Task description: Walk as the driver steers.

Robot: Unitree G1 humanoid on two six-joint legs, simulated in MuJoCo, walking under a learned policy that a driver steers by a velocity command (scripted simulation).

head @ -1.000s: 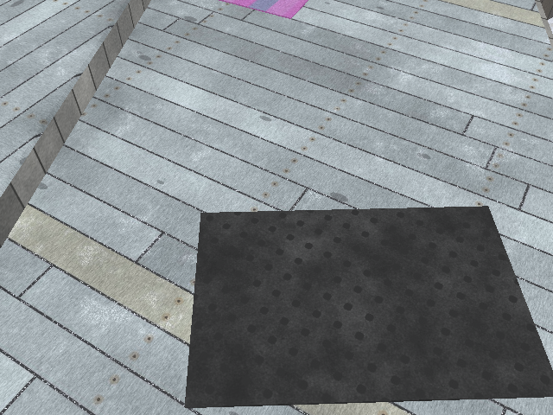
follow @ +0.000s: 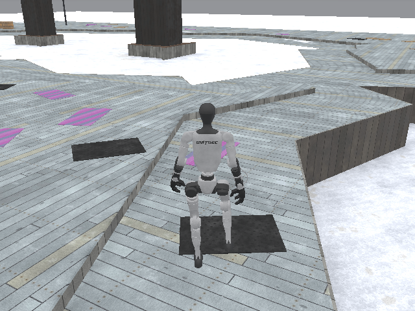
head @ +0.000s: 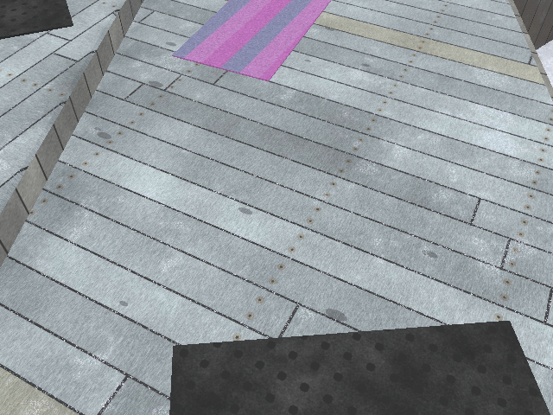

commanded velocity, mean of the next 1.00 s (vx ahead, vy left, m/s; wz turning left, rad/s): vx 0.50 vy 0.00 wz -0.01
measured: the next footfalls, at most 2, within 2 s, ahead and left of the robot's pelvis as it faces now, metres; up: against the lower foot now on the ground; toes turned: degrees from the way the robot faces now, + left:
right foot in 0.28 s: +0.34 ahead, -0.16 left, +0.00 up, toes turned -2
left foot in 0.86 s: +0.65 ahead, +0.08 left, +0.00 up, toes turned +3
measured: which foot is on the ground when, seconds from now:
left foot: down 0.00-0.30, up 0.32-0.84, down 0.86-1.00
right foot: up 0.00-0.26, down 0.28-0.88, up 0.90-1.00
